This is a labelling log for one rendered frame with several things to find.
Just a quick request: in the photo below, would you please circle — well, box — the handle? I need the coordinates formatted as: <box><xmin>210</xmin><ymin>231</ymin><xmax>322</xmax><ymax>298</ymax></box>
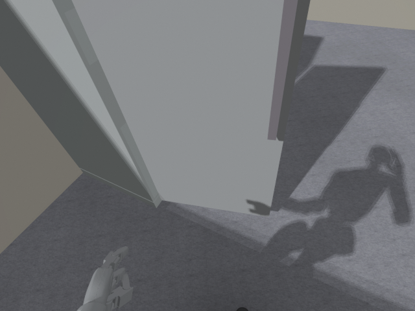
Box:
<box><xmin>268</xmin><ymin>0</ymin><xmax>298</xmax><ymax>140</ymax></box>

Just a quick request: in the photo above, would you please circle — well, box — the fridge door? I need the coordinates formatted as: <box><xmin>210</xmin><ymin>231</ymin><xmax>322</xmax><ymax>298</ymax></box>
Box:
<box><xmin>72</xmin><ymin>0</ymin><xmax>310</xmax><ymax>217</ymax></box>

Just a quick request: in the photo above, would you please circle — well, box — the robot left hand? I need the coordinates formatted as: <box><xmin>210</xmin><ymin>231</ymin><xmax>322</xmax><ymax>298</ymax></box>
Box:
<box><xmin>83</xmin><ymin>246</ymin><xmax>133</xmax><ymax>311</ymax></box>

